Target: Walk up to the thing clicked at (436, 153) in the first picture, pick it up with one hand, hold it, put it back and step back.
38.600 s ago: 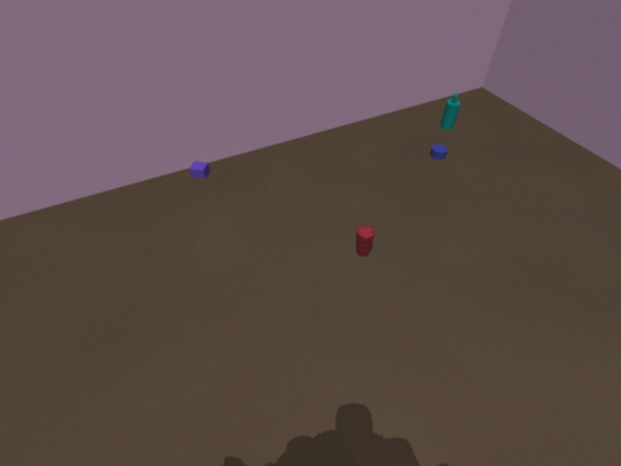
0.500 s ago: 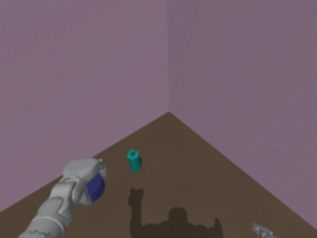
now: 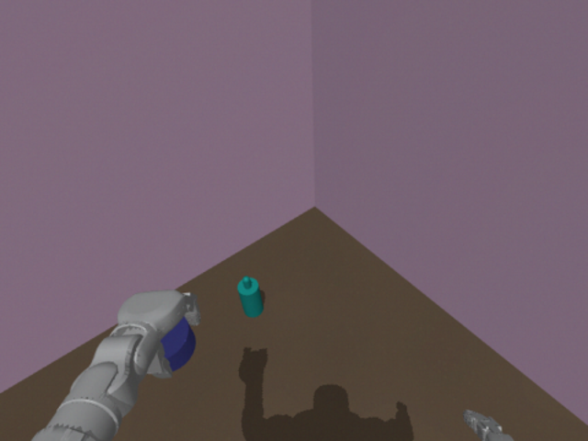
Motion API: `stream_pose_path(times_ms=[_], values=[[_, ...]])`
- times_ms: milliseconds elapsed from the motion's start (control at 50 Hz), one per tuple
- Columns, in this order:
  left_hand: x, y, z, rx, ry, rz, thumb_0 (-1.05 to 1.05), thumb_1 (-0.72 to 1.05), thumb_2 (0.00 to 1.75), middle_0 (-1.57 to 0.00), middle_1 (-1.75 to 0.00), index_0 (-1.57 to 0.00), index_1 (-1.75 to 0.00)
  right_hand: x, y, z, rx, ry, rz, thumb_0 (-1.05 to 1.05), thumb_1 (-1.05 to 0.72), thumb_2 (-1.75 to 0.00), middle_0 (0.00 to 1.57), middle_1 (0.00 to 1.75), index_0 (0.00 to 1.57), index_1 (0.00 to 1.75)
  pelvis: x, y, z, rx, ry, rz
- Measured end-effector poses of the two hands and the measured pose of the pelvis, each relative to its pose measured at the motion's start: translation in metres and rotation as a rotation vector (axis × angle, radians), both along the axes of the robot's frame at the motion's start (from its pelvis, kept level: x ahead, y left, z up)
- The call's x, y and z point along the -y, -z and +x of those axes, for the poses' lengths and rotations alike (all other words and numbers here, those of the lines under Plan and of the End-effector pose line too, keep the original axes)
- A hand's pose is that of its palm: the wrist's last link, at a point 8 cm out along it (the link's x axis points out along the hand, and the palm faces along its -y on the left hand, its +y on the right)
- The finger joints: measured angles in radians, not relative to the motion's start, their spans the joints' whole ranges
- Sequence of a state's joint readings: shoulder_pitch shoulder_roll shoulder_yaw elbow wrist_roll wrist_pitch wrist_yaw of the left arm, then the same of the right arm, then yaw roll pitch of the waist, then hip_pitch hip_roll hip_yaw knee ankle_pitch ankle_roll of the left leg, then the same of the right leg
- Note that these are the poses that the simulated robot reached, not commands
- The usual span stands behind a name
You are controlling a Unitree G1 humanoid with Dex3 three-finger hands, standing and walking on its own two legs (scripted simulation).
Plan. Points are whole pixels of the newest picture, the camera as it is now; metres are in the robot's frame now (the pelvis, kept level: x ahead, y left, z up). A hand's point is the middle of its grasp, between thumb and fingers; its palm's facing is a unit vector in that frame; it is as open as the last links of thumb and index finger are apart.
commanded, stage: hold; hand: left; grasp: from above
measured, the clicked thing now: (165, 341) +0.31 +0.24 -0.06
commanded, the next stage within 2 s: crouch in 0.12 s
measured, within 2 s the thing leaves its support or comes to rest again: neither
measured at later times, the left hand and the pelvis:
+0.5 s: hand (167, 354) +0.29 +0.23 -0.06, palm faces -0.47 -0.06 -0.88, open 9.9 cm; pelvis +0.00 +0.00 +0.00, yaw +1 degrees
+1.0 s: hand (198, 364) +0.37 +0.26 -0.30, palm faces -0.42 +0.02 -0.91, open 9.8 cm; pelvis -0.04 +0.01 -0.18, yaw +0 degrees
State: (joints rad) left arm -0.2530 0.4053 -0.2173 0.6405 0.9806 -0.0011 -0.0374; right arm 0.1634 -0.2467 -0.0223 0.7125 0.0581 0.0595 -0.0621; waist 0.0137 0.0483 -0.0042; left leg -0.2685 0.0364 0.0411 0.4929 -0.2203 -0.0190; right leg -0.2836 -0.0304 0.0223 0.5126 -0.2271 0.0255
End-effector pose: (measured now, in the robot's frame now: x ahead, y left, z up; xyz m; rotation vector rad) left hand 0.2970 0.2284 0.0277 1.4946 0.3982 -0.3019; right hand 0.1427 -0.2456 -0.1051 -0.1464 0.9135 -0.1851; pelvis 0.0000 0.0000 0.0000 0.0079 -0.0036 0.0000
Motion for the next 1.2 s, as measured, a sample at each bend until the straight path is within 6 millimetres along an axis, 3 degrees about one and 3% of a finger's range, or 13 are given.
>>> stream_pose_path(times_ms=[360,500,640,840,1020,1200], values=[[-0.001,0.01,0.0,-0.009,0.001,0.002,0.02,0.01,0.51,-0.47,-0.72,-0.66,-0.7,0.004,0.001,-0.001,-0.02,0.011,-0.005,0.01,-0.9,-0.9,0.2,0.3,0.2,0.3,0.001,0.0,0.004,-0.006,-0.003,0.0],[-0.002,0.035,-0.001,-0.047,-0.004,0.003,0.03,-0.01,0.57,-0.46,-0.73,-0.64,-0.74,0.008,0.004,-0.009,-0.055,0.014,-0.017,0.01,-0.9,-0.9,0.2,0.3,0.2,0.3,0.003,0.003,0.002,-0.034,-0.011,0.001],[-0.007,0.091,0.003,-0.069,0.032,0.025,0.03,-0.02,0.59,-0.45,-0.74,-0.64,-0.75,0.021,0.026,-0.033,-0.151,0.001,-0.076,0.0,-0.9,-0.9,0.2,0.3,0.2,0.3,0.003,0.026,-0.008,-0.152,-0.024,-0.009],[-0.021,0.189,0.049,0.018,0.042,0.1,0.03,-0.01,0.58,-0.44,-0.76,-0.64,-0.77,0.038,0.111,-0.092,-0.303,0.049,-0.156,0.0,-0.9,-0.89,0.2,0.3,0.2,0.3,-0.006,0.112,-0.027,-0.385,-0.021,-0.039],[-0.025,0.277,0.078,0.011,-0.012,0.086,0.02,0.01,0.53,-0.45,-0.75,-0.65,-0.75,0.017,0.194,-0.149,-0.434,0.102,-0.131,0.0,-0.9,-0.89,0.2,0.3,0.2,0.3,-0.016,0.189,-0.041,-0.528,-0.012,-0.057],[-0.035,0.363,0.088,-0.049,-0.011,0.068,0.01,0.0,0.51,-0.47,-0.73,-0.68,-0.72,-0.002,0.262,-0.161,-0.475,0.07,-0.099,0.0,-0.9,-0.89,0.2,0.3,0.2,0.3,-0.019,0.253,-0.049,-0.612,-0.013,-0.075]])
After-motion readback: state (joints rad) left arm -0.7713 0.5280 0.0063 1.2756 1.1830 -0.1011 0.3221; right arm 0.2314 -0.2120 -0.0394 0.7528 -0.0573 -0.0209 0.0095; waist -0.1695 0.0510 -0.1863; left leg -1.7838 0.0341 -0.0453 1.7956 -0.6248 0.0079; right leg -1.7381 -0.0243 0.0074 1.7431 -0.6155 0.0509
